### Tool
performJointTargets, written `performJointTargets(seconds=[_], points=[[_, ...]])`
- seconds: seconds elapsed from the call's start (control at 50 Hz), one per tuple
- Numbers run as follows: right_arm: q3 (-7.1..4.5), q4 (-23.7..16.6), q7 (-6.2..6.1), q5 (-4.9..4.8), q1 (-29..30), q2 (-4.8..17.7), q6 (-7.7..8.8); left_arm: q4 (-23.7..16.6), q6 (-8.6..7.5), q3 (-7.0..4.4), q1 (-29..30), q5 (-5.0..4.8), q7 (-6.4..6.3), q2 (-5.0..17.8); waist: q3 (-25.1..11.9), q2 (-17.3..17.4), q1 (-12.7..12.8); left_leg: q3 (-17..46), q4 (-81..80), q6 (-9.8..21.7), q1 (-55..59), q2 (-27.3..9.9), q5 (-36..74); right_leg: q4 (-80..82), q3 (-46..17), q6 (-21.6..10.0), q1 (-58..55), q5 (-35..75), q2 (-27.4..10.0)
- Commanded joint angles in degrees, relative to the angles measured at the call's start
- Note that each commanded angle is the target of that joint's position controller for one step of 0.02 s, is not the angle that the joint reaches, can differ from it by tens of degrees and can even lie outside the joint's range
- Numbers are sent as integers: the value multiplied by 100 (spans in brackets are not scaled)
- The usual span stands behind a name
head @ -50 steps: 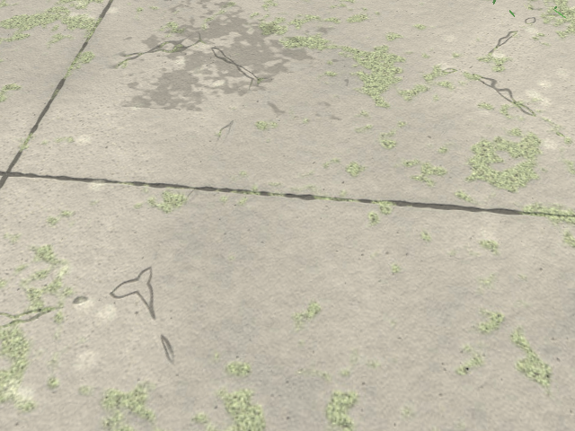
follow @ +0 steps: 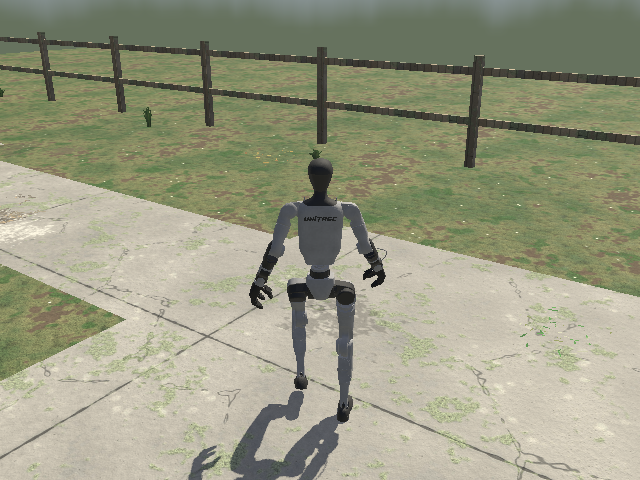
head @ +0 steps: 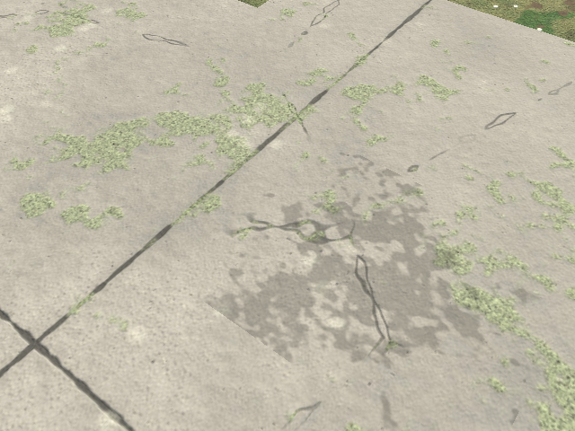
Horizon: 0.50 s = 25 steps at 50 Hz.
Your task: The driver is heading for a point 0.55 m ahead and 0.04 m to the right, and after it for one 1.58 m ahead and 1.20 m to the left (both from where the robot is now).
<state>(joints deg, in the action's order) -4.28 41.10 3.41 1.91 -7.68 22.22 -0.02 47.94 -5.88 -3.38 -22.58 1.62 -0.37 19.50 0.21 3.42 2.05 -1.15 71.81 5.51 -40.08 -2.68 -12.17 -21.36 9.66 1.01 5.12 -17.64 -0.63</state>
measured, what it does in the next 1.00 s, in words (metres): walks ahead, turning left: left foot, then right foot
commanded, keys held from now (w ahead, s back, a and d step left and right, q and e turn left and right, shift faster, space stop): w+q+shift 0.14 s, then w+e+shift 0.20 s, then w+q+shift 0.50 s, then q+shift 0.16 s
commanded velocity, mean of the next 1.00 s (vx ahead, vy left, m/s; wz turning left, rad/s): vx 0.95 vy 0.00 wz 0.61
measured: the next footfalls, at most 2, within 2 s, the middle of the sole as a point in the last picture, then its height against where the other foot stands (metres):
left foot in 0.22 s outside the picture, level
right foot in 0.64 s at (327, 293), level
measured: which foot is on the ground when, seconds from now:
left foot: up 0.00-0.20, down 0.22-0.66, up 0.68-1.00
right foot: down 0.00-0.22, up 0.24-0.62, down 0.64-1.00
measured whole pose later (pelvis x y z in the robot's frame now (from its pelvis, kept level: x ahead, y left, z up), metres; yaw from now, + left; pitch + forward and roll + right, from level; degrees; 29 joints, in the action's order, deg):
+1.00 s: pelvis +0.90 +0.13 -0.01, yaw +35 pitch +0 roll -3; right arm -2.2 38.2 3.9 -0.8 -0.8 16.9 1.7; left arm 52.5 -5.6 -2.7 -24.8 -0.4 -0.7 15.2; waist 3.7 2.0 3.0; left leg -6.1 43.6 5.3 -41.3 -2.2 2.9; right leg -17.5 17.4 2.3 -7.6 -23.0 -1.1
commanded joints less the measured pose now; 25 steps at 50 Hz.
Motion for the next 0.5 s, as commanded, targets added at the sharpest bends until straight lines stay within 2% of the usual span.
performJointTargets(seconds=[0.02,0.04,0.06,0.08,0.1,0.12,0.14,0.16,0.18,0.2,0.22,0.24,0.26,0.28,0.3,0.32,0.34,0.36,0.38,0.42,0.44,0.46,0.5], points=[[263,-753,157,-1,451,-362,2,-252,-211,80,418,-23,65,42,429,-817,-397,150,-566,-4,-495,-335,824,1311,-403,-356,214,2311,-1332],[270,-766,186,-36,575,-309,-12,-193,-216,73,418,-12,47,87,492,-669,-388,-64,-955,40,-346,-209,1074,1408,5,-284,205,2604,-1102],[330,-914,232,-22,790,-365,2,-163,-241,52,320,-7,50,255,710,-657,-412,-261,-1621,114,-125,-251,1230,1447,219,-242,304,3140,-1190],[355,-965,267,-8,1070,-348,11,-77,-241,36,175,-11,36,314,866,-525,-341,-579,-2104,201,103,-122,1301,1500,434,-170,228,3751,-1149],[363,-956,275,6,1202,-335,27,-13,-233,20,10,-12,19,409,875,-487,-302,-862,-2468,308,439,109,1391,1368,630,-110,61,4760,-1066],[342,-883,264,-6,1147,-251,45,-15,-193,-16,-159,-10,-19,574,678,-562,-319,-1083,-2638,397,777,382,1307,1056,687,-69,-279,5983,-1061],[314,-789,242,-9,882,-153,63,-23,-126,-57,-242,-5,-85,761,442,-756,-507,-1159,-2754,487,1161,595,1101,529,699,-40,-575,7168,-1162],[281,-603,205,43,343,-66,97,-13,-49,-77,-280,2,-142,925,93,-896,-825,-968,-2908,594,2008,770,886,-223,600,-82,-506,7729,-1313],[178,-263,121,81,-682,115,121,-44,29,-89,-132,15,-167,1066,-340,-1011,-1329,-659,-3007,743,3222,898,645,-1337,452,-206,-185,7927,-1460],[32,216,-20,94,-1943,337,138,-121,82,-58,134,29,-141,1033,-744,-957,-1857,-193,-3543,934,4708,818,633,-2870,396,-380,500,7183,-1401],[-150,393,-180,85,-1993,777,101,-125,118,-20,12,76,-56,656,-793,-82,-1519,751,-3614,1005,5698,104,-22,-5305,316,-381,1838,1515,-556],[-218,40,-243,194,-1496,1312,105,-508,97,171,-973,-136,-48,-1,-1861,961,-536,3500,-3785,1618,7018,-1763,870,-7374,-527,-339,3441,-1487,-178],[-243,-34,-310,59,-1762,1055,65,-718,26,92,3,-198,-69,540,-2160,24,-1172,4107,-5050,1629,6706,-1766,-621,-7461,-1246,-393,4002,-642,-58],[-198,132,-381,69,-1442,831,138,-724,17,100,308,-260,-52,497,-892,-290,-905,3441,-5563,1451,5589,-1691,-1048,-7069,-1217,-394,4305,-204,-270],[-108,206,-380,73,-1154,465,239,-595,48,124,295,-208,-1,398,-173,-700,-576,2856,-5792,1217,4433,-1502,-963,-6515,-1279,-407,3972,14,-500],[-39,238,-378,77,-954,263,367,-442,163,143,132,-142,45,264,93,-801,-288,2299,-5938,1059,3602,-1357,-612,-6209,-1414,-385,3496,96,-639],[31,284,-377,21,-886,55,484,-283,321,154,-113,-79,106,135,282,-742,-59,1823,-6188,901,2847,-1213,-545,-5853,-1485,-319,2962,183,-767],[90,395,-362,-31,-948,-96,573,-293,406,157,12,-33,164,51,428,-639,28,1593,-6348,856,2404,-978,-527,-5497,-1548,-265,2777,127,-832],[102,514,-346,-93,-1006,-112,632,-384,435,165,233,-1,215,-44,581,-512,84,1325,-6508,854,2334,-775,-514,-5125,-1494,-236,2981,198,-878],[109,678,-298,-177,-1287,-133,693,-732,385,212,1077,94,252,-108,868,-261,-46,1034,-6749,980,2451,-426,178,-4161,-1052,-175,3501,736,-1029],[103,708,-284,-206,-1359,-138,706,-882,334,243,1501,114,262,-154,961,-317,-131,884,-6815,1009,2476,-257,492,-3526,-940,-137,3550,1158,-1007],[92,704,-278,-222,-1353,-114,723,-965,288,276,1767,103,291,-201,932,-384,-173,748,-6836,982,2475,-102,751,-2886,-867,-113,3329,1635,-916],[36,758,-299,-282,-1492,81,773,-1072,224,333,2082,25,384,-288,817,-384,-263,732,-7039,916,2458,-165,1540,-1752,-708,-144,2477,2583,-666]])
